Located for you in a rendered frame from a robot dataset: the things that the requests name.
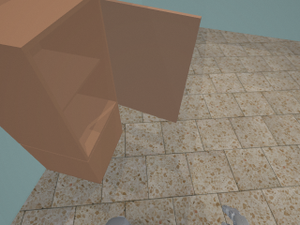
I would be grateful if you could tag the robot right hand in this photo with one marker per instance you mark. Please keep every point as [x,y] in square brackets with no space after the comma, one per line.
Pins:
[234,215]

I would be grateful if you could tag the cupboard door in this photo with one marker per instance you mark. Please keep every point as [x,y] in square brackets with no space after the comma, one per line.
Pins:
[150,50]

